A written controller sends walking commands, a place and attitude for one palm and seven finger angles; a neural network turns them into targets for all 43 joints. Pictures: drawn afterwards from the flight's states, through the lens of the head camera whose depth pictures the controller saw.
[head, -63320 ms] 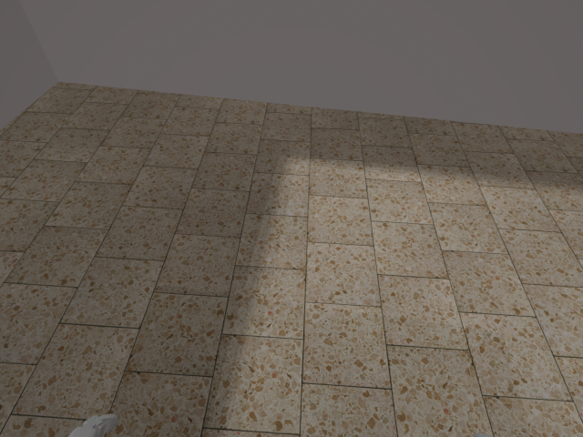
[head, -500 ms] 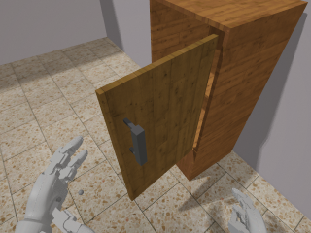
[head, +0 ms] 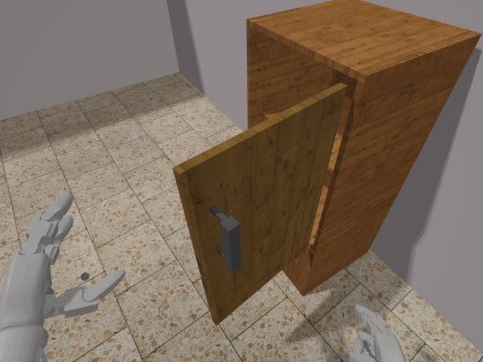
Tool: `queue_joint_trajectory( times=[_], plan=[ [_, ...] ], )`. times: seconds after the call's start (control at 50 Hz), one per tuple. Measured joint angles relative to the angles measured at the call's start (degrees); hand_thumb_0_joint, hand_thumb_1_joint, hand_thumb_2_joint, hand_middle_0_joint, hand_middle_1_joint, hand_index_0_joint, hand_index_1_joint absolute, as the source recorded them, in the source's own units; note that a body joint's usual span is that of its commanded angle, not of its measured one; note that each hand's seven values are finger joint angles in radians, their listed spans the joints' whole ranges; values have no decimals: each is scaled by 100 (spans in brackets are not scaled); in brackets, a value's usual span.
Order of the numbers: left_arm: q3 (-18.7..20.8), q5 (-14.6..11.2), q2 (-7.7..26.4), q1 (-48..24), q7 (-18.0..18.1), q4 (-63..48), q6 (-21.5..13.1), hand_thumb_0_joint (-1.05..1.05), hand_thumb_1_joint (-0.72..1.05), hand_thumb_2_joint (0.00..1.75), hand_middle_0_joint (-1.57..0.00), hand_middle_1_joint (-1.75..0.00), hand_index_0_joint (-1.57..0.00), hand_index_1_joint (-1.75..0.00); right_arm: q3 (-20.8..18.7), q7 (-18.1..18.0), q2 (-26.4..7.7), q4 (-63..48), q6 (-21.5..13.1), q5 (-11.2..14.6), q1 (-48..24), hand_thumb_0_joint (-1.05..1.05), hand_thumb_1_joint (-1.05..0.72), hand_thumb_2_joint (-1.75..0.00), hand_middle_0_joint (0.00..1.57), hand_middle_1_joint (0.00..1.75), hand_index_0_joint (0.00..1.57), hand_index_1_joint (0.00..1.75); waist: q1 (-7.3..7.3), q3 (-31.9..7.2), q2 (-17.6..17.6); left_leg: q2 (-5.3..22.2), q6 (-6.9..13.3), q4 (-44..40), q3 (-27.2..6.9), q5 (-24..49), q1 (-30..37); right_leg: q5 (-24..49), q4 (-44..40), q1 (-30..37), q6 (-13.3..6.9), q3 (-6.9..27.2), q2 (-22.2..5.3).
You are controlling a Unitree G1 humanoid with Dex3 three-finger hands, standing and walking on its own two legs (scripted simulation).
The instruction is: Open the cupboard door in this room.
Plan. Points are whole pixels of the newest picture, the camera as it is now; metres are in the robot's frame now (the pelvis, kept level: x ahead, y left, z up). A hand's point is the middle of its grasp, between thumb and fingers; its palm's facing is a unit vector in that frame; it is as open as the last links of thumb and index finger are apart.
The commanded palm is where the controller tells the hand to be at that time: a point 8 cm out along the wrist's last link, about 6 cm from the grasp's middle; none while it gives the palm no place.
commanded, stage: draw the hand back to the body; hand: left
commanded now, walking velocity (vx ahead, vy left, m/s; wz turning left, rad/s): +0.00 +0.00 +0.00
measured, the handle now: (224, 239) +0.32 +0.08 +0.03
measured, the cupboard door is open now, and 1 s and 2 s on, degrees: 98 98 98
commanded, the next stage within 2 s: step back with the hand held close in 0.64 s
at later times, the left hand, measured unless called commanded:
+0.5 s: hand (67, 257) +0.19 +0.25 +0.16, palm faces +0.44 -0.81 -0.40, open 7.6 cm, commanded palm +0.14 +0.29 +0.17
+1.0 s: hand (81, 256) +0.20 +0.23 +0.16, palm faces +0.34 -0.80 -0.49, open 7.4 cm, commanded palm +0.14 +0.28 +0.18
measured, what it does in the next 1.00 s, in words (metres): stands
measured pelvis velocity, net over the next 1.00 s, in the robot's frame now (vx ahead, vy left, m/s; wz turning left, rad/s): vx -0.01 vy -0.02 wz -0.04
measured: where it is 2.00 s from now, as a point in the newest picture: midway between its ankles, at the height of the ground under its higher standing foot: outside the picture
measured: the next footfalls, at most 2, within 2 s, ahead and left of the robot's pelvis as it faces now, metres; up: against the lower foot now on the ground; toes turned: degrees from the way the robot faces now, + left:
right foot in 1.74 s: -0.20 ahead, -0.11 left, +0.00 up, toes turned +1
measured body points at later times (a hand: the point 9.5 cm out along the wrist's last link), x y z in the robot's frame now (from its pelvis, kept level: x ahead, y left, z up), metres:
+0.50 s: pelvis +0.00 -0.01 +0.01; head -0.01 -0.04 +0.46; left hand +0.16 +0.29 +0.18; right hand +0.19 -0.24 -0.08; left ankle -0.01 +0.07 -0.73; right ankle -0.01 -0.10 -0.73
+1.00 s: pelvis -0.01 -0.02 +0.01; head +0.01 -0.04 +0.46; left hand +0.17 +0.27 +0.18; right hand +0.17 -0.26 -0.08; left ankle -0.01 +0.07 -0.73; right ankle -0.01 -0.10 -0.73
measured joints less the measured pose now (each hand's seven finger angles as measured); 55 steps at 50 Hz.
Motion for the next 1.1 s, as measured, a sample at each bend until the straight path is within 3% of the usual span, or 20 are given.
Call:
queue_joint_trajectory(
  times=[0.32,0.44,0.56,0.8,0.92,1.1],
  plan=[
    [827,-83,192,-450,-24,168,-131,1,69,81,-21,-30,-21,-30,-172,114,-66,235,87,-25,-235,1,-90,-90,20,30,20,30,73,199,-5,35,-58,-705,28,293,627,306,-696,604,-49,59,59],
    [774,-100,37,-479,-64,306,-131,1,82,87,-21,-30,-21,-30,-222,157,-94,259,155,-23,-273,1,-90,-90,20,30,20,30,73,245,41,56,-81,-809,31,356,686,362,-785,652,-75,65,82],
    [642,-91,24,-403,-110,350,-98,1,87,89,-21,-30,-21,-30,-233,130,-54,317,167,-31,-251,1,-90,-90,20,30,20,30,72,261,3,104,-124,-832,26,368,720,389,-834,694,-125,62,132],
    [766,-95,84,-505,-109,340,-223,1,89,90,-21,-30,-22,-30,-245,133,-57,338,123,7,-261,1,-90,-90,20,30,20,30,59,295,62,174,-185,-834,1,400,717,450,-910,727,-190,39,203],
    [1040,-36,198,-382,-110,262,-545,1,89,90,-21,-30,-21,-30,-264,175,-92,118,322,3,-395,1,-90,-90,20,30,20,30,-135,252,57,255,-189,-615,16,390,185,580,-912,281,-196,46,276],
    [960,-12,472,149,-97,-230,-490,1,89,90,-22,-30,-22,-30,-477,68,-181,-101,644,60,-381,1,-90,-90,20,30,20,30,-318,317,-131,154,-102,-516,192,485,-206,551,-484,-297,-100,191,155]
  ],
)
